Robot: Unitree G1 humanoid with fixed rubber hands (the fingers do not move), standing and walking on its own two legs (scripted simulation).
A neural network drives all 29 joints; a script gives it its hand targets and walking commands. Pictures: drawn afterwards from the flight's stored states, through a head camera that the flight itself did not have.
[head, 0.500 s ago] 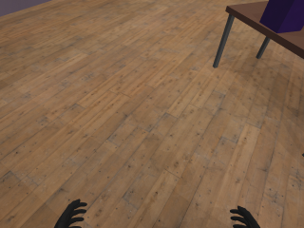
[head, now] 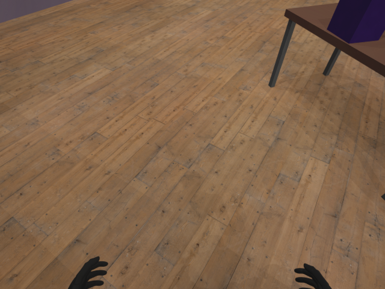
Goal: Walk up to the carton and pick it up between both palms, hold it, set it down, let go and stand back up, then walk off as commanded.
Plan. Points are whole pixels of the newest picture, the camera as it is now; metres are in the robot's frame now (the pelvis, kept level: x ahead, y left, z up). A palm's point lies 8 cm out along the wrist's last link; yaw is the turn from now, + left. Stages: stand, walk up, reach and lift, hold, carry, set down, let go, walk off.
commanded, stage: stand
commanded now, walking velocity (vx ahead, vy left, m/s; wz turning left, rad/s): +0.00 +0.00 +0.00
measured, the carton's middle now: (363, 12) +1.53 -0.92 +0.01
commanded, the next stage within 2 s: walk up in 0.86 s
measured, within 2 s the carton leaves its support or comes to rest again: neither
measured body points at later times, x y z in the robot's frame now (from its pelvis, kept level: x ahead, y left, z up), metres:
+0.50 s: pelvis -0.01 +0.00 +0.00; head -0.01 +0.01 +0.45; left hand +0.12 +0.25 -0.11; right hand +0.12 -0.27 -0.10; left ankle +0.01 +0.12 -0.72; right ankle +0.01 -0.12 -0.72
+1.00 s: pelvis -0.02 +0.01 +0.00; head -0.03 +0.02 +0.45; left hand +0.10 +0.26 -0.12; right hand +0.10 -0.27 -0.10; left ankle +0.01 +0.12 -0.72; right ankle +0.01 -0.12 -0.72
